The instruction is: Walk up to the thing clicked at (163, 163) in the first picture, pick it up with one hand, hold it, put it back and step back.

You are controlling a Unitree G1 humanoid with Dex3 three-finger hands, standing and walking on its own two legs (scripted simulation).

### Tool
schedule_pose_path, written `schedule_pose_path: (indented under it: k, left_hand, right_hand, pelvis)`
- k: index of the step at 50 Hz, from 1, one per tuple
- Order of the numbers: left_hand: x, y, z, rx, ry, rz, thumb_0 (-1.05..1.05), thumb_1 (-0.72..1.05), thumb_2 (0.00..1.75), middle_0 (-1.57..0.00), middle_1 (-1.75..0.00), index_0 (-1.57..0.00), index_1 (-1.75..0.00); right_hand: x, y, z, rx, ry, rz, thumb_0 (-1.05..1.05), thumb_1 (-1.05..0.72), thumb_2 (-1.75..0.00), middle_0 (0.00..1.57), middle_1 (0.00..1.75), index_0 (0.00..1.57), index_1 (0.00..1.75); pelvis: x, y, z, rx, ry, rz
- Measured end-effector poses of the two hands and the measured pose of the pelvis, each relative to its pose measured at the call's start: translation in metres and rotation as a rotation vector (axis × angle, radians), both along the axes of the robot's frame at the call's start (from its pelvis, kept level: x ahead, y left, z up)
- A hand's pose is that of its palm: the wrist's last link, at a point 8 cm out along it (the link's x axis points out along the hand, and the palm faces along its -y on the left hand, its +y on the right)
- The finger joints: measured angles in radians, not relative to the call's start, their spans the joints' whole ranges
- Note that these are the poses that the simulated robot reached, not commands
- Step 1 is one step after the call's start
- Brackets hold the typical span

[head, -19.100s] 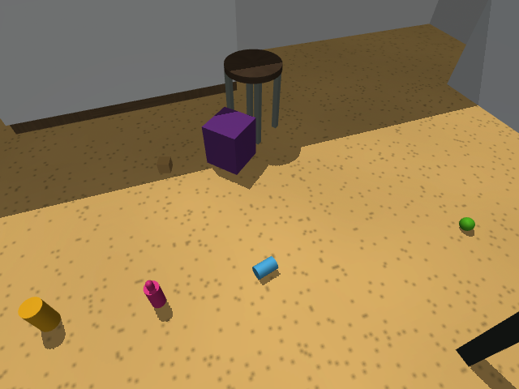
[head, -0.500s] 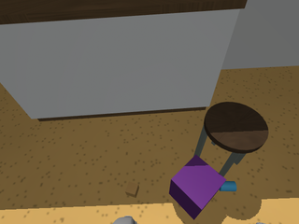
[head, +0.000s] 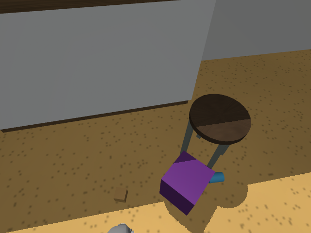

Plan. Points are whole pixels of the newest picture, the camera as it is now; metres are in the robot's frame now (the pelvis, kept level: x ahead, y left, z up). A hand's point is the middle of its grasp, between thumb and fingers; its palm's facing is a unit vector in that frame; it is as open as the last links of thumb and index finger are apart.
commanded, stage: walk up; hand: left
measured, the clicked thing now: (120, 194) +0.41 +0.20 -0.72
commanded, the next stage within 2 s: stand in 1.18 s
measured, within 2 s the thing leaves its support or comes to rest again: neither
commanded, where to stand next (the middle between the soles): +0.06 -0.05 m, yaw +3 degrees
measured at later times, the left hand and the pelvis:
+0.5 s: hand out of the picture +0.09 +0.24 -0.15, palm faces -0.01 -0.94 -0.34, open 7.4 cm; pelvis +0.01 -0.02 +0.01, yaw +0 degrees
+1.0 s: hand out of the picture +0.12 +0.23 -0.12, palm faces +0.03 -0.94 -0.33, open 7.4 cm; pelvis +0.03 -0.03 +0.03, yaw +2 degrees
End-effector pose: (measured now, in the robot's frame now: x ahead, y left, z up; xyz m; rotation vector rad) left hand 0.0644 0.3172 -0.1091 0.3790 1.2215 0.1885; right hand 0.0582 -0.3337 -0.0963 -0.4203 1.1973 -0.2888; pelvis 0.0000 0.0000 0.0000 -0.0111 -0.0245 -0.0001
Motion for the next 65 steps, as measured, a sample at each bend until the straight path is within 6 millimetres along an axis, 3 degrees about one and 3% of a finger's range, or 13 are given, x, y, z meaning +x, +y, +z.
schedule_pose_path:
  k: [7,13,23,29,39,53,65]
  left_hand:
    - [0.013,-0.009,0.0,-0.016,-0.033,0.01,0.01,0.9,0.9,-0.2,-0.3,-0.2,-0.3]
    - [0.021,-0.026,0.002,-0.02,-0.078,-0.005,0.0,0.9,0.9,-0.2,-0.3,-0.2,-0.3]
    - [0.017,-0.029,0.0,-0.044,-0.032,0.043,0.0,0.9,0.9,-0.2,-0.3,-0.2,-0.3]
    - [0.023,-0.034,0.002,-0.039,-0.051,0.036,0.01,0.9,0.9,-0.2,-0.3,-0.2,-0.3]
    - [0.025,-0.049,0.017,-0.043,-0.037,0.049,0.01,0.9,0.9,-0.2,-0.3,-0.2,-0.3]
    - [0.049,-0.042,0.02,-0.058,-0.062,0.074,0.0,0.9,0.9,-0.2,-0.3,-0.2,-0.3]
    - [0.042,-0.035,0.014,-0.071,-0.01,0.072,0.0,0.9,0.9,-0.2,-0.3,-0.2,-0.3]
  right_hand:
    - [-0.012,0.008,-0.009,0.048,0.003,0.006,0.0,-0.9,-0.9,0.2,0.3,0.21,0.3]
    - [-0.016,0.001,-0.013,0.075,0.02,0.003,0.0,-0.9,-0.9,0.2,0.3,0.21,0.3]
    - [0.013,0.001,-0.001,0.052,-0.011,0.03,0.0,-0.9,-0.9,0.2,0.3,0.21,0.3]
    - [0.026,-0.001,0.002,0.069,-0.03,0.052,0.0,-0.9,-0.9,0.2,0.3,0.21,0.3]
    - [0.049,0.004,0.0,0.132,-0.029,0.054,0.0,-0.9,-0.9,0.2,0.3,0.21,0.3]
    - [0.058,0.015,0.009,0.123,0.004,0.055,0.0,-0.9,-0.9,0.2,0.3,0.21,0.3]
    - [0.06,0.022,0.013,0.11,0.018,0.043,0.0,-0.9,-0.9,0.2,0.3,0.21,0.3]
  pelvis:
    - [0.003,-0.005,-0.001,0.034,-0.009,-0.002]
    - [0.004,-0.022,-0.001,0.019,-0.01,0.0]
    - [0.013,-0.017,0.007,0.037,-0.016,0.005]
    - [0.011,-0.026,0.009,0.016,-0.014,0.0]
    - [0.021,-0.031,0.021,0.009,-0.017,0.022]
    - [0.029,-0.026,0.028,0.002,-0.014,0.031]
    - [0.033,-0.016,0.031,0.004,0.003,0.023]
